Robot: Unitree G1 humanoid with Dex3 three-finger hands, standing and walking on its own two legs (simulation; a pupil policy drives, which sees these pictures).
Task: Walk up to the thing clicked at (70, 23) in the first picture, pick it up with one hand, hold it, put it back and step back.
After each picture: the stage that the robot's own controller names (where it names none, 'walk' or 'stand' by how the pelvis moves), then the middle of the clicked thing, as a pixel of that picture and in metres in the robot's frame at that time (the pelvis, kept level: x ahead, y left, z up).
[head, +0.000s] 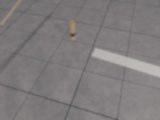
stand; (72, 30) +1.57 +0.10 -0.65
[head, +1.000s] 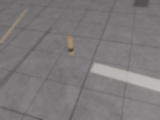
walk; (70, 45) +1.44 +0.23 -0.64
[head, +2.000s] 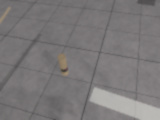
walk; (63, 65) +0.95 +0.23 -0.65
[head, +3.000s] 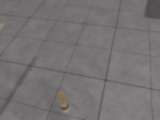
walk; (63, 102) +0.59 +0.20 -0.64
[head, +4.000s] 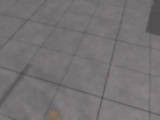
stand; out of the picture +0.44 +0.19 -0.64
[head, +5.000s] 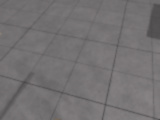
stand; out of the picture +0.42 +0.18 -0.65
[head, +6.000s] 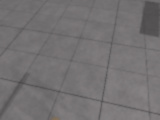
stand; out of the picture +0.43 +0.19 -0.66
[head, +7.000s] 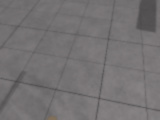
stand; out of the picture +0.42 +0.21 -0.66
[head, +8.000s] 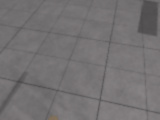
stand; out of the picture +0.44 +0.20 -0.66
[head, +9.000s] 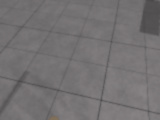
stand; out of the picture +0.42 +0.20 -0.66
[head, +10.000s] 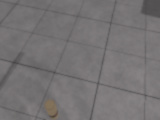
go down; (52, 110) +0.44 +0.19 -0.64
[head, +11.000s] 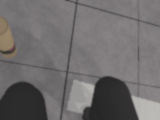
go down; (3, 40) +0.50 +0.27 -0.23
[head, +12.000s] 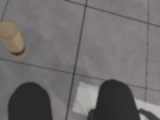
close in; (14, 42) +0.50 +0.26 -0.25
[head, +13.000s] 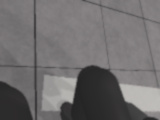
close in; out of the picture +0.47 +0.32 -0.16
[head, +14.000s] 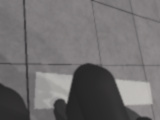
lift; out of the picture +0.45 +0.31 -0.16
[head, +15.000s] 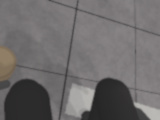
lift; (0, 68) +0.34 +0.25 -0.07
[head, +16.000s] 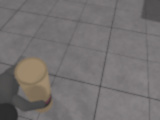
hold; (38, 90) +0.31 +0.14 +0.07
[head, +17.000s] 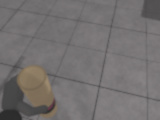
hold; (41, 96) +0.30 +0.14 +0.02
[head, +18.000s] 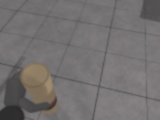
hold; (43, 93) +0.31 +0.14 +0.03
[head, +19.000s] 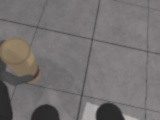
crouch; (25, 65) +0.40 +0.18 -0.04
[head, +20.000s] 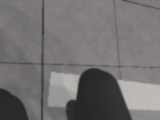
lower; out of the picture +0.45 +0.27 -0.14
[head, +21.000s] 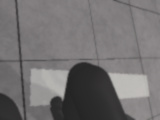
lower; out of the picture +0.45 +0.31 -0.17
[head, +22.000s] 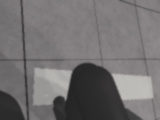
lower; out of the picture +0.45 +0.31 -0.17
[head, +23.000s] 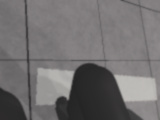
lower; out of the picture +0.44 +0.30 -0.17
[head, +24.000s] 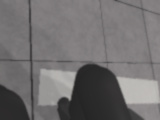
rest; out of the picture +0.43 +0.29 -0.17
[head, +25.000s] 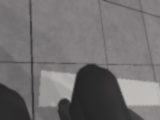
open; out of the picture +0.43 +0.28 -0.17
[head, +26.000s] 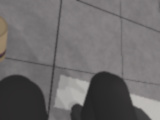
stand; out of the picture +0.44 +0.26 -0.19
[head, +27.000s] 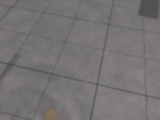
stand; out of the picture +0.40 +0.16 -0.56
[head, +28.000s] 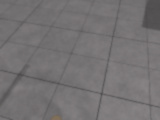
stand; out of the picture +0.42 +0.17 -0.60
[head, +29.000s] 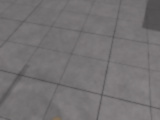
stand; out of the picture +0.41 +0.16 -0.60
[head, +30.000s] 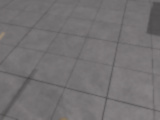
stand; out of the picture +0.43 +0.15 -0.65
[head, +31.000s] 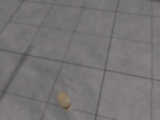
walk; (64, 101) +0.48 +0.18 -0.64
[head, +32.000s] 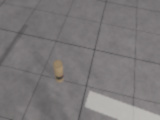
walk; (58, 72) +0.72 +0.15 -0.63
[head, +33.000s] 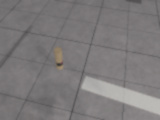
stand; (58, 58) +1.00 +0.21 -0.63
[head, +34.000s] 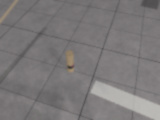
stand; (70, 61) +1.00 +0.14 -0.65
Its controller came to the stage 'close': yes
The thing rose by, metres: 0.68
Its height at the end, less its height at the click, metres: +0.00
